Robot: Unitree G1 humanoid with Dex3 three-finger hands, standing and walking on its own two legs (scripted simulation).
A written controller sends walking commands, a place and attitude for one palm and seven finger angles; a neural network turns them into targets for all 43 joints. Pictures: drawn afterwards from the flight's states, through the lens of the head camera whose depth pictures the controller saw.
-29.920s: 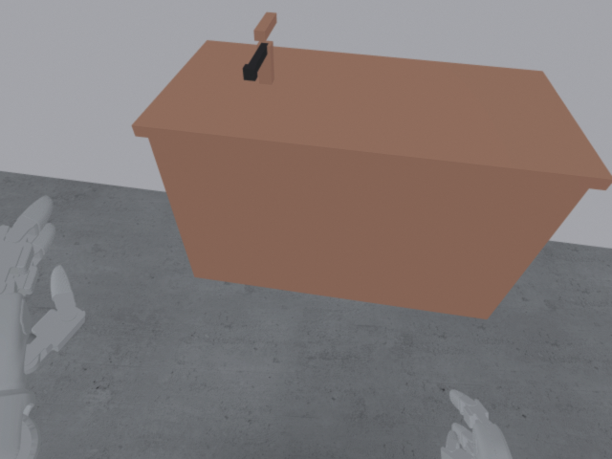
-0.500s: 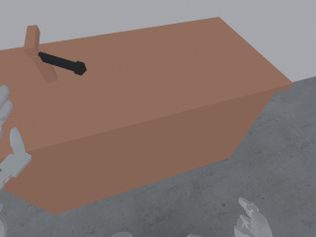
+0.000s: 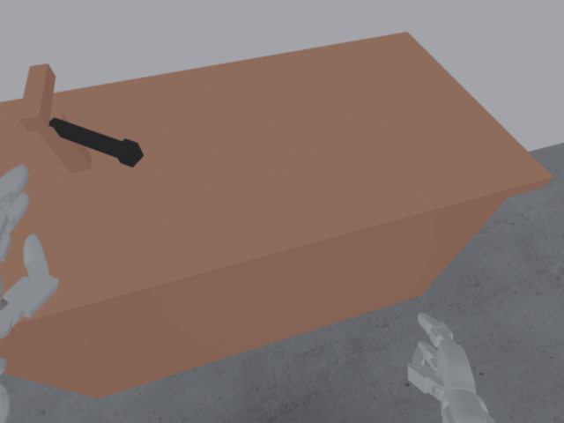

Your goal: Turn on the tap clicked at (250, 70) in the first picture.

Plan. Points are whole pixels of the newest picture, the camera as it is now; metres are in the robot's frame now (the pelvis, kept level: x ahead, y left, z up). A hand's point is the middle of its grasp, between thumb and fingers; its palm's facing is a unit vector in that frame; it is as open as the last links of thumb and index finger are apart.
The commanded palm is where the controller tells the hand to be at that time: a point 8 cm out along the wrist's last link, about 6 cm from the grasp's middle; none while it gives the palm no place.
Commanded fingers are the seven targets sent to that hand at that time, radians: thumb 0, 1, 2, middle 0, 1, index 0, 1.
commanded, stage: come to a stop and stand still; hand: left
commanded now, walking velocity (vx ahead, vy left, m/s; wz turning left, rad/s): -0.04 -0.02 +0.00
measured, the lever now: (128, 153) +0.46 +0.29 +0.09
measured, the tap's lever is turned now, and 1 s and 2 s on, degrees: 49 49 49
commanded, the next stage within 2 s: none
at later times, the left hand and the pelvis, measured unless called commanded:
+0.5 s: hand (10, 367) +0.14 +0.26 +0.15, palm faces +0.31 -0.88 -0.35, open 7.5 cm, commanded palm +0.09 +0.30 +0.18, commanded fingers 0.00 0.90 0.90 -0.20 -0.30 -0.20 -0.30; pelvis -0.07 +0.02 +0.00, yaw -1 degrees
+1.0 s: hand out of the picture -0.02 +0.36 +0.18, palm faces +0.52 -0.81 -0.29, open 7.5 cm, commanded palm -0.06 +0.38 +0.18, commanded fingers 0.00 0.90 0.90 -0.20 -0.30 -0.20 -0.30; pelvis -0.20 +0.09 -0.04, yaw +3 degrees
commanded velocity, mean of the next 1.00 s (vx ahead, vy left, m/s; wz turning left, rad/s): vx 0.01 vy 0.00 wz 0.00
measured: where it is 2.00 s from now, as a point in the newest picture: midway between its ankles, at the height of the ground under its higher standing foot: outside the picture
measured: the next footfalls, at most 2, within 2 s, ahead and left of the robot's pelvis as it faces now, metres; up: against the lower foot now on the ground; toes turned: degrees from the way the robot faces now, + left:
right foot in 1.20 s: -0.21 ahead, +0.07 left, +0.00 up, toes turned +1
left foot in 1.46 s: -0.32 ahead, +0.30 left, +0.00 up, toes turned +4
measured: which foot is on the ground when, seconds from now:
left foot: down 0.00-1.00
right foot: down 0.00-0.98, up 1.00-1.00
